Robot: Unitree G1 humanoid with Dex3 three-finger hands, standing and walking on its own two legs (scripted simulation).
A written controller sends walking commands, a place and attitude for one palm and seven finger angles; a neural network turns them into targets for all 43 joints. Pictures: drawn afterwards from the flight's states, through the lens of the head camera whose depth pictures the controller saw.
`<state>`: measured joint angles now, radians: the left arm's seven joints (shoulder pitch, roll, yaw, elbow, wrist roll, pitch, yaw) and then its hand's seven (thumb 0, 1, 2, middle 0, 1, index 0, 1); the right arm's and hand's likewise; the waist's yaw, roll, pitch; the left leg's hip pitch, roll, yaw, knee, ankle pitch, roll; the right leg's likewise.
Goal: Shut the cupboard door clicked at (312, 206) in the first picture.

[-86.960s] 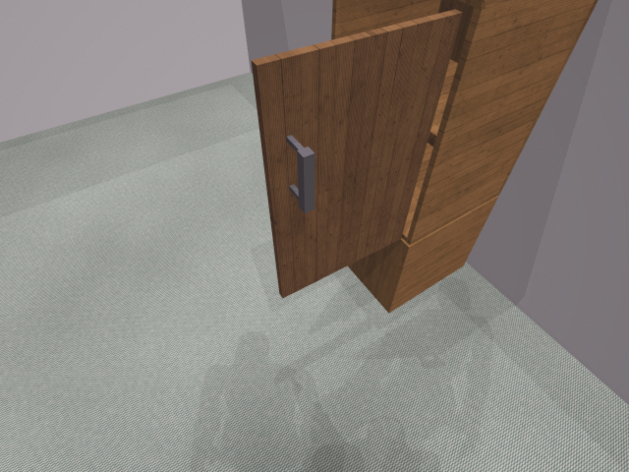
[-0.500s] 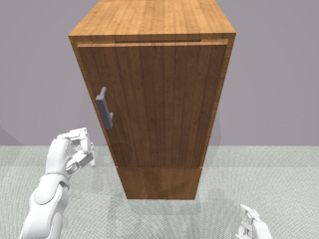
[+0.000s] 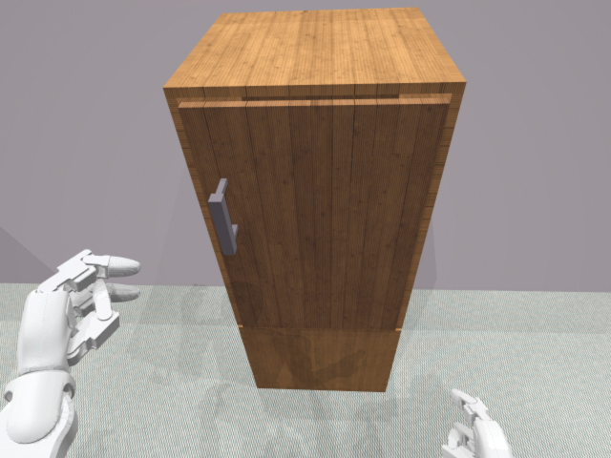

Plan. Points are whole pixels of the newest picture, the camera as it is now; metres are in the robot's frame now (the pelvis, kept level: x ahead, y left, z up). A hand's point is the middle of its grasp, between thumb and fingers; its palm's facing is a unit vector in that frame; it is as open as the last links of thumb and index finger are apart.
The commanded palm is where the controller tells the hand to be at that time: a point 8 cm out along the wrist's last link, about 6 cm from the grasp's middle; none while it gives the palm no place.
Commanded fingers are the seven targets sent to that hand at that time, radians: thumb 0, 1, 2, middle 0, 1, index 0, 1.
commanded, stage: draw the hand back to the body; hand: left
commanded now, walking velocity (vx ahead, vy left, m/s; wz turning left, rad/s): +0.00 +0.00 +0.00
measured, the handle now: (226, 217) +0.47 +0.20 +0.06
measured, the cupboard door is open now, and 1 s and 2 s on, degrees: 0 0 0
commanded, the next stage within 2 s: step back with the hand held close in 0.62 s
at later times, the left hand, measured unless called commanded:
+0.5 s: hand (75, 322) +0.20 +0.27 +0.15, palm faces +0.47 -0.79 -0.39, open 7.3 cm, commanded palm +0.15 +0.30 +0.18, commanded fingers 0.00 0.90 0.90 -0.20 -0.30 -0.20 -0.30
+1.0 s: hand (79, 327) +0.20 +0.26 +0.15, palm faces +0.39 -0.79 -0.48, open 7.4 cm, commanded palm +0.14 +0.30 +0.18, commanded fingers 0.00 0.90 0.90 -0.20 -0.30 -0.20 -0.30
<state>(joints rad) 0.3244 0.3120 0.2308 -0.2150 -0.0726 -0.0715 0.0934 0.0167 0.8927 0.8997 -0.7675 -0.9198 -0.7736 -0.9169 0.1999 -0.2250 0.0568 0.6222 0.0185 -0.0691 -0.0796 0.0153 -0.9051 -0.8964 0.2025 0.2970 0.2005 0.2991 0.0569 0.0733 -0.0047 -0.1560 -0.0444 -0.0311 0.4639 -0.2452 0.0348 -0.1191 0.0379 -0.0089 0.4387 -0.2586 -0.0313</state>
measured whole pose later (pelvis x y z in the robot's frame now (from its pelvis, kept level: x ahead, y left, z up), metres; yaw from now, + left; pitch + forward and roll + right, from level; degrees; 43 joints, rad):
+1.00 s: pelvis +0.00 +0.00 +0.00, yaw +0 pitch +1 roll -1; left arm 0.55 0.38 0.36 -0.41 -0.07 -0.13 0.11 0.01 0.89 0.90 -0.21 -0.31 -0.22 -0.30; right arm 0.19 -0.27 -0.02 0.60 0.01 0.01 -0.07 0.01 -0.91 -0.90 0.20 0.30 0.20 0.30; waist 0.02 0.07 -0.02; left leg -0.26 -0.04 -0.04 0.49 -0.25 0.03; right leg -0.21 0.04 -0.02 0.44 -0.25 -0.03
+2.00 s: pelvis -0.17 +0.04 -0.01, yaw +0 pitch +4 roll -6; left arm 0.50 0.43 0.48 -0.59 -0.06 -0.25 0.16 0.01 0.89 0.90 -0.21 -0.31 -0.21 -0.30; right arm 0.18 -0.13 0.02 0.64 -0.03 -0.13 -0.04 0.01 -0.90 -0.90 0.21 0.30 0.20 0.30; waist 0.02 -0.01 -0.06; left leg -0.53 0.08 0.02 0.46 -0.01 0.05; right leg -0.24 0.07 0.00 0.75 -0.51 0.01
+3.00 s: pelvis -0.29 +0.04 -0.01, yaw -1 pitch -1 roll -2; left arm 0.62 0.40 0.37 -0.52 -0.04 -0.19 0.14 0.01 0.88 0.90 -0.21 -0.31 -0.22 -0.30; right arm 0.27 -0.21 0.02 0.65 -0.01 -0.08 -0.07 0.01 -0.90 -0.90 0.21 0.30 0.20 0.30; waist 0.00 0.01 -0.06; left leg -0.34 0.01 -0.05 0.57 -0.22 0.00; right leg -0.20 0.07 -0.02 0.50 -0.30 -0.03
